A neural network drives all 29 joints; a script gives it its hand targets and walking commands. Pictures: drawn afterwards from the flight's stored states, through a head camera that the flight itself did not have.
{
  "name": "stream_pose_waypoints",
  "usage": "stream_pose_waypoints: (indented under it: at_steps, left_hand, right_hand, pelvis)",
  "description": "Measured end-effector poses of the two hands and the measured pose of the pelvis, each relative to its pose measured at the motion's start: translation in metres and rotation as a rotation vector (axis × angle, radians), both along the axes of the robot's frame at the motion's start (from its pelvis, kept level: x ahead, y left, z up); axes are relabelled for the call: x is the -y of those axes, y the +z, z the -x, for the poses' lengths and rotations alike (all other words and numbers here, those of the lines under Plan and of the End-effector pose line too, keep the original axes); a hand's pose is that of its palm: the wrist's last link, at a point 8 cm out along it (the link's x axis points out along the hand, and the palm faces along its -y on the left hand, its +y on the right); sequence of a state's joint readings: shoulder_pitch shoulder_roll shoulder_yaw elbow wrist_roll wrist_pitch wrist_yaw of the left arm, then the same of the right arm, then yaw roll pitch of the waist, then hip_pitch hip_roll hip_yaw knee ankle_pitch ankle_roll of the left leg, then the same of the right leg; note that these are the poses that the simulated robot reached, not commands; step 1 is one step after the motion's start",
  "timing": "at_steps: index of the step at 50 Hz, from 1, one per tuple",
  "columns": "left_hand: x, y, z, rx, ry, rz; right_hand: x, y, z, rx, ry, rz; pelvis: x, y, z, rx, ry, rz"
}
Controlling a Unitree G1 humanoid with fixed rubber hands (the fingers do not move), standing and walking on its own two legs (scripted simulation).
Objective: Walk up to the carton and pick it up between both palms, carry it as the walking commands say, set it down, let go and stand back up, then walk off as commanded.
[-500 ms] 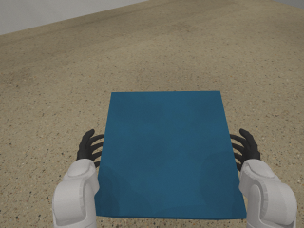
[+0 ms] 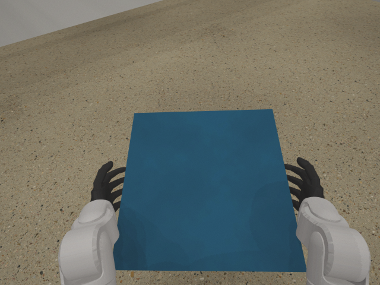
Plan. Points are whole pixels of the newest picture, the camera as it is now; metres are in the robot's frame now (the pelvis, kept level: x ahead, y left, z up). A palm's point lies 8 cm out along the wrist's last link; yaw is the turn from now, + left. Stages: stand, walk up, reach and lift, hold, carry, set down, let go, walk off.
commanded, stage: carry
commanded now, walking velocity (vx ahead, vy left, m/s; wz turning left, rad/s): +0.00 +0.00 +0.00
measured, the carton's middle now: (203, 194) +0.31 +0.00 +0.02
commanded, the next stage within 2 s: none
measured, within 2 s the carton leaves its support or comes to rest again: neither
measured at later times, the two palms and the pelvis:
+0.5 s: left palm (131, 179) +0.31 +0.14 +0.09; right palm (313, 166) +0.33 -0.22 +0.09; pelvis +0.06 -0.05 +0.00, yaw +2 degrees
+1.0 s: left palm (112, 147) +0.39 +0.19 +0.10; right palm (279, 135) +0.40 -0.17 +0.10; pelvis +0.15 +0.00 +0.00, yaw +2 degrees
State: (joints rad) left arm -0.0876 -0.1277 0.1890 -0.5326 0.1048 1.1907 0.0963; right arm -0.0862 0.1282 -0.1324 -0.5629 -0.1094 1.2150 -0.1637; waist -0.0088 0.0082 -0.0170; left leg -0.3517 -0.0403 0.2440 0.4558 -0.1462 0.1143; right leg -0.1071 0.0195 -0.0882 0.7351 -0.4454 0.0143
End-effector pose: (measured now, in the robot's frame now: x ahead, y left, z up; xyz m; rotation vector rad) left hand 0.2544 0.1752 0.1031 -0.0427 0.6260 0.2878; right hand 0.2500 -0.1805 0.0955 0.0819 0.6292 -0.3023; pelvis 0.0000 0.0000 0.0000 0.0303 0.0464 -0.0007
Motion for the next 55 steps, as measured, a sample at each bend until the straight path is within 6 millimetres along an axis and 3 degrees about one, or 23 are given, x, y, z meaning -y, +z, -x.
stream_pose_waypoints:
  at_steps: [7, 18, 28, 34, 39, 46, 51, 55]
  left_hand:
    - [0.018, -0.001, -0.019, -0.004, -0.007, 0.004]
    - [0.03, -0.003, -0.053, -0.002, 0.029, -0.004]
    - [0.036, -0.016, -0.057, -0.016, 0.033, -0.008]
    - [0.034, 0.004, -0.046, 0.06, 0.058, -0.002]
    - [0.021, 0.005, -0.053, 0.042, 0.086, 0.019]
    - [-0.009, -0.004, -0.099, 0.014, 0.086, 0.025]
    - [-0.015, 0.0, -0.142, -0.03, 0.031, 0.028]
    - [-0.019, 0.005, -0.18, -0.026, 0.018, 0.032]
  right_hand:
    - [0.018, 0.004, -0.019, -0.003, -0.003, 0.009]
    - [0.031, 0.002, -0.072, 0.003, 0.045, 0.011]
    - [0.037, -0.011, -0.08, -0.007, 0.061, 0.01]
    - [0.034, 0.01, -0.072, 0.069, 0.067, 0.006]
    - [0.02, 0.016, -0.087, 0.05, 0.086, 0.019]
    - [-0.01, 0.009, -0.132, 0.023, 0.082, 0.027]
    - [-0.015, 0.011, -0.153, -0.022, 0.031, 0.032]
    - [-0.019, 0.019, -0.186, -0.019, 0.018, 0.039]
  pelvis:
    - [0.016, 0.001, -0.02, -0.001, 0.027, -0.005]
    - [0.039, 0.003, -0.053, -0.024, 0.033, 0.01]
    - [0.049, 0.003, -0.057, -0.024, 0.046, 0.008]
    - [0.049, -0.001, -0.063, -0.002, 0.057, 0.006]
    - [0.041, -0.002, -0.086, 0.014, 0.08, -0.005]
    - [0.01, -0.007, -0.125, 0.02, 0.05, -0.014]
    - [-0.006, 0.008, -0.155, 0.008, 0.047, 0.023]
    - [-0.011, 0.016, -0.186, 0.001, 0.059, 0.05]
